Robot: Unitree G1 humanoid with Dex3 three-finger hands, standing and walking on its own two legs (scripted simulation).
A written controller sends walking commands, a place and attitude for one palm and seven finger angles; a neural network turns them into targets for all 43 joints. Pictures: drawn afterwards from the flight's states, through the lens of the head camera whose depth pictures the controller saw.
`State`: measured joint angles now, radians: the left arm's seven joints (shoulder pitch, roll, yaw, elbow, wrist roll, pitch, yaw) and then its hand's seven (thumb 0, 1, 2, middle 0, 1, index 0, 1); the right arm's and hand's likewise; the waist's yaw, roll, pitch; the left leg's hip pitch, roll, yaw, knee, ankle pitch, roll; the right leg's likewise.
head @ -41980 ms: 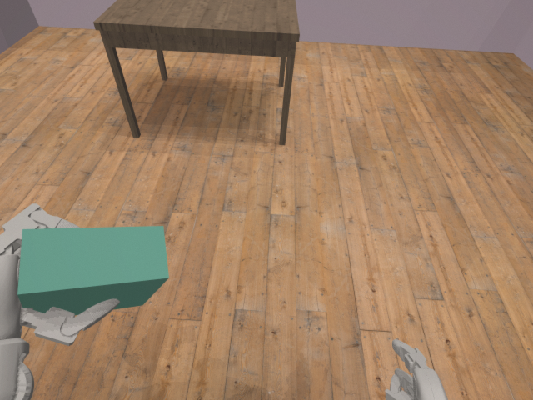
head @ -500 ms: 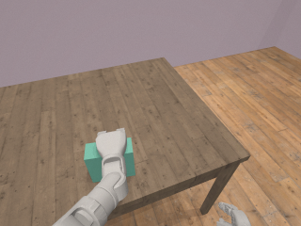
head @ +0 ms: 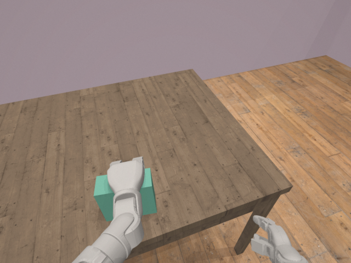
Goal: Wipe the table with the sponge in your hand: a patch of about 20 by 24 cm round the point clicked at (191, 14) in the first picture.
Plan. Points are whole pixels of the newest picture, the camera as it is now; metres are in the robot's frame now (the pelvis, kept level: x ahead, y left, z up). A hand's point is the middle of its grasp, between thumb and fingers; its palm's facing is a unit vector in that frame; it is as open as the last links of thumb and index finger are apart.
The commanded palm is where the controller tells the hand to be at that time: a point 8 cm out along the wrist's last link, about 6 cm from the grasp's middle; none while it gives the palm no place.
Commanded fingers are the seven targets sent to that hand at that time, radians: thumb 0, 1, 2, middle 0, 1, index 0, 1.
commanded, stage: wipe back along the third lane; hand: left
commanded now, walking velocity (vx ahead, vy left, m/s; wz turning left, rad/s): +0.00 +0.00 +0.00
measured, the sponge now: (129, 199) +0.30 +0.17 -0.06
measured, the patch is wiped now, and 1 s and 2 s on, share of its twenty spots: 1.00 1.00 1.00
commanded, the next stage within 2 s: slide back across to the middle lane in 0.30 s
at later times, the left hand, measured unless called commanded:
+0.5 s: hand (130, 189) +0.30 +0.16 +0.00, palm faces -0.03 -0.08 -1.00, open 10.1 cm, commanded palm +0.24 +0.16 +0.03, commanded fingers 0.00 0.10 1.30 -1.20 -1.60 -1.20 -1.60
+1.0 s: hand (115, 197) +0.27 +0.19 +0.00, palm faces -0.03 -0.13 -0.99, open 10.1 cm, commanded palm +0.22 +0.20 +0.04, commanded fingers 0.00 0.10 1.30 -1.20 -1.60 -1.20 -1.60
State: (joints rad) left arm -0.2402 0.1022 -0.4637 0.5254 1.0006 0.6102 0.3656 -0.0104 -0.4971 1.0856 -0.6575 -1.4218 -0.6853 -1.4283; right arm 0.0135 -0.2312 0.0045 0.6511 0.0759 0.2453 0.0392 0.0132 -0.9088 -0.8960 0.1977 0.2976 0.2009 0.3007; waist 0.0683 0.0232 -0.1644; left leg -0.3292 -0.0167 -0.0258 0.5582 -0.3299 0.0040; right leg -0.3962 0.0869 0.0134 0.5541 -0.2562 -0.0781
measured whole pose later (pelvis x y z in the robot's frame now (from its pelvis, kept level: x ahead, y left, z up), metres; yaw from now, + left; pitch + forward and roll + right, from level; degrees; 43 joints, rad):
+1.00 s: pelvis -0.01 +0.01 +0.00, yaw -1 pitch +2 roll +0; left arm -0.08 0.17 -0.40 0.33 1.01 0.56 0.30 -0.01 -0.51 1.08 -0.69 -1.39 -0.72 -1.39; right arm 0.00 -0.23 0.02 0.63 0.08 0.21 0.03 0.01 -0.91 -0.90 0.20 0.30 0.20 0.30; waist 0.07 0.02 -0.12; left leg -0.25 -0.03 0.00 0.53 -0.32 0.02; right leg -0.33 0.07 0.04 0.54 -0.25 -0.06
